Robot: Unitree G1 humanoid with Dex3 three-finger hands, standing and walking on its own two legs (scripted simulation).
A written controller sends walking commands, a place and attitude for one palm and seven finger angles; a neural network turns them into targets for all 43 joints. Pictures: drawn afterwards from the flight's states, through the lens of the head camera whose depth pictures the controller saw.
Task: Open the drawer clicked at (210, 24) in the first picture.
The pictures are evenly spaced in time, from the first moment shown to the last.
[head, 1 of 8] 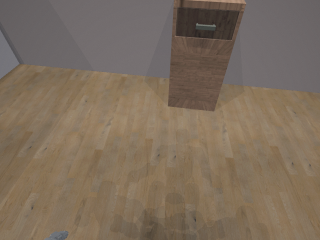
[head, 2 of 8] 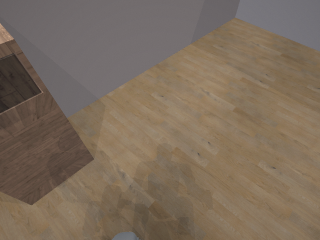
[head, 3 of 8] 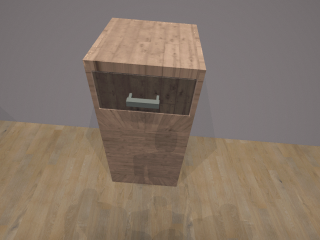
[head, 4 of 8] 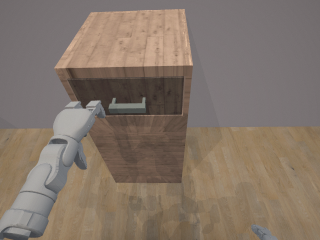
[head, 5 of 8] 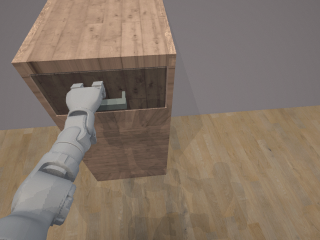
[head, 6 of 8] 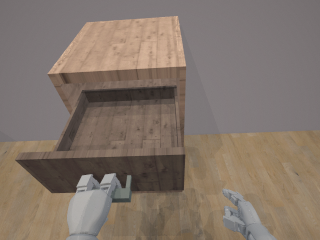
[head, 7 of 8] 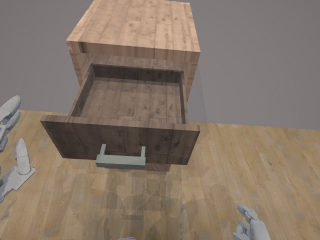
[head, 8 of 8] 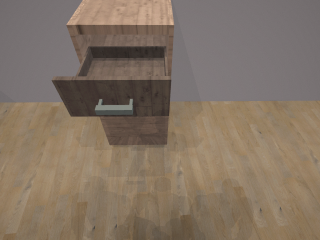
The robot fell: no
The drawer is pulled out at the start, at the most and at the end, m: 0.00 0.30 0.30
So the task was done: yes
